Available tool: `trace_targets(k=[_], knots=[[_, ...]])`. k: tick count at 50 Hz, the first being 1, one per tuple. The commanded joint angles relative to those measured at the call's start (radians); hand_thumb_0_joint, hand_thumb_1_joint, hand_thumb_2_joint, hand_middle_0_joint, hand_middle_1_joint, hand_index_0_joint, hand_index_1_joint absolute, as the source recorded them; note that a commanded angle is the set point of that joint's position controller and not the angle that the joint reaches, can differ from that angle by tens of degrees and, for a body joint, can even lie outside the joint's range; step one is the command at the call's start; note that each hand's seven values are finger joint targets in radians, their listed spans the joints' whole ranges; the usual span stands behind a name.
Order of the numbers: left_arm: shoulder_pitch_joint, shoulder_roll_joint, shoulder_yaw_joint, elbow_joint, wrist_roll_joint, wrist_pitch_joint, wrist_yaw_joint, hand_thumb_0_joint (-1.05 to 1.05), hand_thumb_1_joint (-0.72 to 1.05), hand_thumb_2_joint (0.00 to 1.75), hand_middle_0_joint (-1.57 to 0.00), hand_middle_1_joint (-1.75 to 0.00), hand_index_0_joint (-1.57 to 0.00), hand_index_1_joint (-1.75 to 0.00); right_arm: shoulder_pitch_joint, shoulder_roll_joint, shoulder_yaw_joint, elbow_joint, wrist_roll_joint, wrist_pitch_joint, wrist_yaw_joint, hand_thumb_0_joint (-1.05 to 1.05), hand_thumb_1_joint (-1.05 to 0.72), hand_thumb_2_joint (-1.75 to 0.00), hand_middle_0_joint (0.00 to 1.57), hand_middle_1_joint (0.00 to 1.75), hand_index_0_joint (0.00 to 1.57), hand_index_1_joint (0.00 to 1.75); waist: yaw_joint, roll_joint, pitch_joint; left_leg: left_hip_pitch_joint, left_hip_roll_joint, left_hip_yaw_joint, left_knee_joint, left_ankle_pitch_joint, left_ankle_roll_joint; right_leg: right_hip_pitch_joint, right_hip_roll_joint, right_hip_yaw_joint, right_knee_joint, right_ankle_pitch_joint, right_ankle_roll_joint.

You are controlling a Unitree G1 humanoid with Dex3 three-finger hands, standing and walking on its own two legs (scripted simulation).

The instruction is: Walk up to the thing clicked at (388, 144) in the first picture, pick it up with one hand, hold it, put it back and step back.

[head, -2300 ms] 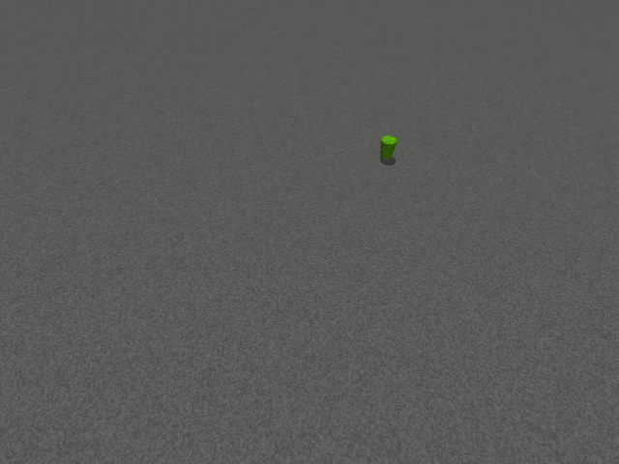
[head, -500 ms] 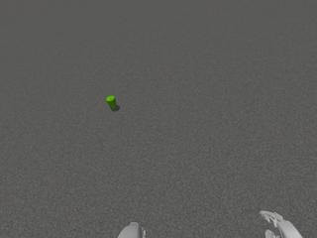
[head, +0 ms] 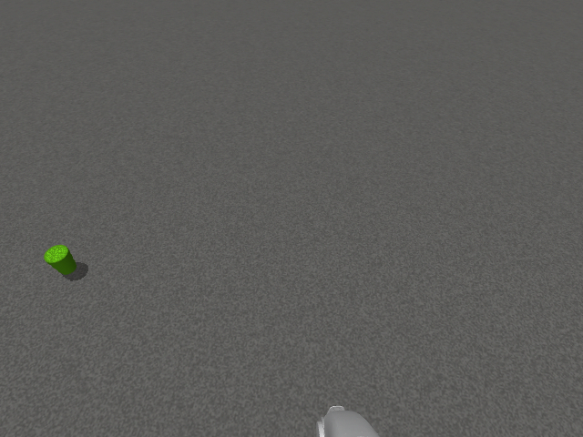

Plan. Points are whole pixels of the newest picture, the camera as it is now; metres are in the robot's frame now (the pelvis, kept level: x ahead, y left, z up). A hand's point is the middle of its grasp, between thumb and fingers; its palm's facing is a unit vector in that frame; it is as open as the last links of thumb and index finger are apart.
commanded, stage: walk up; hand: left
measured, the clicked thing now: (62, 261) +0.97 +0.76 -0.72
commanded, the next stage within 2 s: none
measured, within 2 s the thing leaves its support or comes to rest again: neither
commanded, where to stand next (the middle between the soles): +0.61 +0.87 m, yaw -45 degrees
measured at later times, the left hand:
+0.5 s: hand out of the picture +0.30 +0.53 -0.15, palm faces -0.20 -0.78 -0.60, open 7.4 cm
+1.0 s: hand out of the picture +0.55 +0.60 -0.13, palm faces -0.30 -0.73 -0.61, open 7.4 cm
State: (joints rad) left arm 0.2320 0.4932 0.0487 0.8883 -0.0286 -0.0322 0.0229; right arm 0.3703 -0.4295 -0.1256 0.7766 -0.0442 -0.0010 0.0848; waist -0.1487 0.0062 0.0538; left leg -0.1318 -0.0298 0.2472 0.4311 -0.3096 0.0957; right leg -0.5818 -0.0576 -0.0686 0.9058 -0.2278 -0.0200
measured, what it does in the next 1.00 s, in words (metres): steps to the left, turning right: right foot, then left foot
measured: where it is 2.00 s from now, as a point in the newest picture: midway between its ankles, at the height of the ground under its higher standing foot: (34, 378)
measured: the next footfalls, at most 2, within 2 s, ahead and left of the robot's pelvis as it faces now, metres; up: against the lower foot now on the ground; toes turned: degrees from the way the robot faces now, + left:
right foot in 0.12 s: +0.20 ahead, -0.06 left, +0.00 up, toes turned -13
left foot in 0.50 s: +0.33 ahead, +0.38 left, +0.00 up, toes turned -9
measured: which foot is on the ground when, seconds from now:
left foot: down 0.00-0.12, up 0.14-0.48, down 0.50-0.84, up 0.86-1.00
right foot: up 0.00-0.10, down 0.12-0.50, up 0.52-0.82, down 0.84-1.00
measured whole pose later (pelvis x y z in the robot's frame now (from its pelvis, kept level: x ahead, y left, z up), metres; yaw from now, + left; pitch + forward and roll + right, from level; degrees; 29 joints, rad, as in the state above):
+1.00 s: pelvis +0.34 +0.36 -0.03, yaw -23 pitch -2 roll -2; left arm 0.28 0.40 0.05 0.80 0.01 -0.07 0.12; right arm 0.26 -0.44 -0.10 0.72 -0.07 0.12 0.07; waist -0.04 0.16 0.12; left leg -0.56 0.05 -0.05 1.33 -0.48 -0.01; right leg -0.45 -0.01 -0.09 0.75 -0.28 -0.05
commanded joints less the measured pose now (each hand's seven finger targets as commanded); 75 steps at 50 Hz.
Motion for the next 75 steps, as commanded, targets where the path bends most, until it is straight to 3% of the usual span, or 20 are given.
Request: trace_targets(k=[1,4,6,9,15,21,24,26,28,36,40,42,45,51,59,62,64,65,69,75], knots=[[-0.045,0.149,0.049,-0.091,-0.002,-0.012,0.010,0.00,0.90,0.90,-0.20,-0.30,-0.20,-0.30,-0.099,-0.188,-0.048,-0.160,-0.021,-0.017,-0.006,0.00,-0.90,-0.90,0.20,0.30,0.20,0.30,0.046,0.098,0.021,-0.034,0.204,-0.129,-0.139,0.339,-0.119,0.086,0.010,-0.108,-0.191,0.083,-0.002],[0.224,0.150,0.078,-0.020,0.005,-0.010,0.035,0.00,0.90,0.90,-0.20,-0.30,-0.20,-0.30,-0.194,-0.201,-0.065,-0.208,-0.014,-0.010,-0.012,0.00,-0.90,-0.90,0.20,0.30,0.20,0.30,0.224,0.109,-0.119,-0.276,0.154,-0.030,0.205,0.810,-0.218,0.602,0.063,-0.151,-0.328,0.145,-0.066],[0.436,0.234,0.129,0.019,0.012,0.003,0.079,0.00,0.90,0.90,-0.20,-0.30,-0.20,-0.30,-0.121,-0.130,-0.041,-0.209,-0.014,-0.002,-0.016,0.00,-0.90,-0.90,0.20,0.30,0.20,0.30,0.325,-0.215,-0.210,-0.695,0.029,-0.123,0.794,-0.231,-0.231,0.971,-0.205,0.295,-0.412,0.060,-0.251],[0.096,0.323,0.119,-0.109,0.002,-0.018,0.120,0.00,0.90,0.90,-0.20,-0.30,-0.20,-0.30,-0.087,-0.265,-0.068,-0.220,-0.016,0.034,-0.031,0.00,-0.90,-0.90,0.20,0.30,0.20,0.30,0.162,0.001,-0.126,-0.757,0.122,-0.467,1.179,-0.274,-0.246,0.607,-0.537,0.817,-0.675,-0.402,-0.414],[-0.022,0.253,0.107,-0.113,0.049,-0.075,0.093,0.00,0.90,0.90,-0.20,-0.30,-0.20,-0.30,-0.037,-0.198,-0.039,-0.143,-0.012,0.070,0.027,0.00,-0.90,-0.90,0.20,0.30,0.20,0.30,0.057,-0.055,0.021,-0.419,0.182,-0.362,0.774,0.038,-0.130,0.083,-0.154,0.173,-0.578,-0.203,-0.154],[0.084,0.321,0.130,-0.078,0.073,-0.074,0.080,0.00,0.90,0.90,-0.20,-0.30,-0.20,-0.30,-0.181,-0.186,-0.038,-0.168,-0.015,0.065,0.047,0.00,-0.90,-0.90,0.20,0.30,0.20,0.30,0.117,-0.179,-0.018,-0.298,0.169,-0.231,0.441,0.033,-0.114,0.066,-0.107,0.137,-0.474,-0.187,-0.136],[-0.008,0.316,0.123,-0.093,0.074,-0.054,0.084,0.00,0.90,0.90,-0.20,-0.30,-0.20,-0.30,-0.013,-0.210,-0.064,-0.115,-0.023,0.058,0.029,0.00,-0.90,-0.90,0.20,0.30,0.20,0.30,-0.009,-0.127,-0.107,-0.040,0.104,-0.173,0.297,-0.062,-0.100,-0.043,-0.100,0.129,-0.254,-0.212,-0.107],[0.041,0.090,0.057,-0.102,0.070,-0.038,0.095,0.00,0.90,0.90,-0.20,-0.30,-0.20,-0.30,0.138,-0.332,-0.099,-0.076,-0.055,0.036,0.000,0.00,-0.90,-0.90,0.20,0.30,0.20,0.30,-0.081,0.413,-0.085,0.057,0.332,-0.590,-0.061,-0.285,-0.097,-0.329,0.150,0.021,0.358,-0.425,-0.020],[0.103,0.139,0.053,-0.076,0.049,-0.046,0.127,0.00,0.90,0.90,-0.20,-0.30,-0.20,-0.30,-0.094,-0.436,-0.110,-0.127,-0.014,0.024,-0.024,0.00,-0.90,-0.90,0.20,0.30,0.20,0.30,0.051,0.463,-0.069,-0.014,0.457,-0.890,-0.205,-0.298,0.038,-0.355,0.044,0.141,0.516,-0.326,-0.067],[0.130,0.144,0.054,-0.011,0.001,-0.047,0.090,0.00,0.90,0.90,-0.20,-0.30,-0.20,-0.30,-0.132,-0.196,-0.034,-0.149,-0.039,0.022,-0.041,0.00,-0.90,-0.90,0.20,0.30,0.20,0.30,0.062,0.246,-0.053,0.032,0.270,-0.291,0.097,0.643,0.077,-0.075,0.020,-0.027,0.028,-0.137,-0.002],[0.359,0.157,0.080,0.038,0.013,-0.047,0.106,0.00,0.90,0.90,-0.20,-0.30,-0.20,-0.30,-0.257,-0.189,-0.029,-0.220,-0.029,0.044,-0.036,0.00,-0.90,-0.90,0.20,0.30,0.20,0.30,0.204,0.101,-0.158,-0.187,0.208,-0.152,0.369,0.556,0.028,0.422,0.041,-0.051,-0.351,0.182,-0.039],[0.469,0.273,0.132,0.031,0.037,-0.046,0.135,0.00,0.90,0.90,-0.20,-0.30,-0.20,-0.30,-0.154,-0.101,0.003,-0.220,-0.008,0.049,-0.030,0.00,-0.90,-0.90,0.20,0.30,0.20,0.30,0.248,-0.175,-0.199,-0.604,0.070,-0.209,0.661,-0.196,-0.069,0.800,-0.182,0.361,-0.432,0.274,-0.103],[0.187,0.288,0.120,-0.114,0.026,-0.039,0.144,0.00,0.90,0.90,-0.20,-0.30,-0.20,-0.30,-0.073,-0.229,-0.046,-0.190,-0.020,0.087,-0.051,0.00,-0.90,-0.90,0.20,0.30,0.20,0.30,0.149,0.006,-0.148,-0.632,0.109,-0.400,0.998,-0.260,-0.142,0.508,-0.438,0.724,-0.540,-0.093,-0.333],[0.092,0.258,0.128,-0.152,0.060,-0.056,0.110,0.00,0.90,0.90,-0.20,-0.30,-0.20,-0.30,-0.073,-0.222,-0.051,-0.144,-0.034,0.099,-0.001,0.00,-0.90,-0.90,0.20,0.30,0.20,0.30,0.106,-0.082,0.002,-0.471,0.141,-0.361,0.885,-0.079,-0.097,0.089,-0.189,0.328,-0.483,-0.282,-0.182],[0.129,0.345,0.156,-0.167,0.087,-0.052,0.096,0.00,0.90,0.90,-0.20,-0.30,-0.20,-0.30,-0.149,-0.219,-0.060,-0.191,-0.030,0.094,0.015,0.00,-0.90,-0.90,0.20,0.30,0.20,0.30,0.158,-0.232,-0.043,-0.403,0.131,-0.267,0.583,-0.226,-0.078,0.071,-0.169,0.356,-0.380,-0.271,-0.192],[0.039,0.281,0.123,-0.189,0.075,-0.044,0.100,0.00,0.90,0.90,-0.20,-0.30,-0.20,-0.30,0.073,-0.241,-0.085,-0.131,-0.040,0.068,-0.002,0.00,-0.90,-0.90,0.20,0.30,0.20,0.30,0.016,-0.088,-0.155,-0.105,0.082,-0.251,0.264,-0.149,-0.065,-0.038,-0.111,0.256,-0.069,-0.083,-0.108],[0.054,0.114,0.070,-0.197,0.050,-0.035,0.126,0.00,0.90,0.90,-0.20,-0.30,-0.20,-0.30,0.033,-0.391,-0.107,-0.156,-0.057,0.042,-0.030,0.00,-0.90,-0.90,0.20,0.30,0.20,0.30,0.007,0.396,-0.053,-0.096,0.354,-0.729,-0.027,0.073,-0.022,-0.387,0.208,0.093,0.378,-0.455,-0.006],[0.028,0.169,0.068,-0.182,0.054,-0.038,0.149,0.00,0.90,0.90,-0.20,-0.30,-0.20,-0.30,-0.053,-0.439,-0.110,-0.166,-0.031,0.041,-0.041,0.00,-0.90,-0.90,0.20,0.30,0.20,0.30,0.035,0.421,-0.040,-0.160,0.421,-0.894,-0.081,0.061,0.082,-0.343,0.115,0.176,0.433,-0.430,-0.043],[0.170,0.215,0.088,-0.069,0.006,-0.029,0.119,0.00,0.90,0.90,-0.20,-0.30,-0.20,-0.30,-0.149,-0.232,-0.065,-0.210,-0.038,0.041,-0.061,0.00,-0.90,-0.90,0.20,0.30,0.20,0.30,0.105,0.169,-0.012,-0.077,0.244,-0.457,0.159,0.483,0.022,-0.239,0.079,0.134,0.380,-0.248,-0.021],[0.203,0.143,0.066,-0.103,0.000,-0.026,0.110,0.00,0.90,0.90,-0.20,-0.30,-0.20,-0.30,-0.103,-0.192,-0.048,-0.245,-0.044,0.061,-0.057,0.00,-0.90,-0.90,0.20,0.30,0.20,0.30,0.090,0.241,-0.085,-0.013,0.254,-0.376,0.198,0.597,0.063,0.017,0.042,0.017,-0.033,-0.155,-0.008]])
